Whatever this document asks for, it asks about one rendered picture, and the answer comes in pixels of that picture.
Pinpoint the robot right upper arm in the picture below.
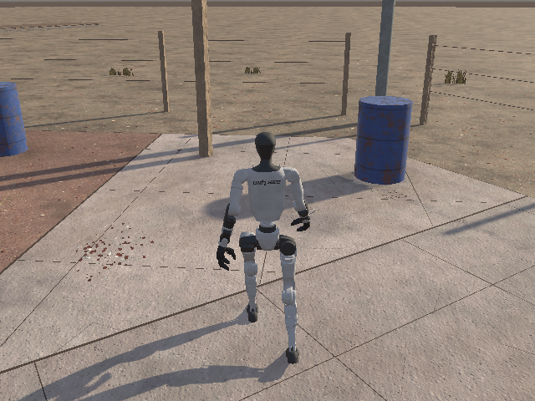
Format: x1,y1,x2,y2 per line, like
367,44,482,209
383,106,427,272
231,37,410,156
283,167,307,211

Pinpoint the right robot foot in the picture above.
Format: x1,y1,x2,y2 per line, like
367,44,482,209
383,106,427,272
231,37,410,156
286,347,299,364

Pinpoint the robot left upper arm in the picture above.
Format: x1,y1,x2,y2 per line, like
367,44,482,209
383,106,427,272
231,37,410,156
228,168,249,216

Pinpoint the left robot hand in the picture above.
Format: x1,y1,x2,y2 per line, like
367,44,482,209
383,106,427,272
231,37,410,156
217,246,236,271

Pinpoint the robot right shin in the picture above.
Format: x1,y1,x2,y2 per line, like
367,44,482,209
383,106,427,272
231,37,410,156
284,290,298,352

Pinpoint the right robot hand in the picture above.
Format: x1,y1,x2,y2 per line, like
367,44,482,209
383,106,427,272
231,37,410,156
291,218,310,231

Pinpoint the robot left forearm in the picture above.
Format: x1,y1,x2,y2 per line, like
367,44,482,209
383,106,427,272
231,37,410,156
218,203,236,247

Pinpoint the robot right forearm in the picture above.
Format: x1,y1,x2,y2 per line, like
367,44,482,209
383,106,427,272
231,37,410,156
298,199,310,223

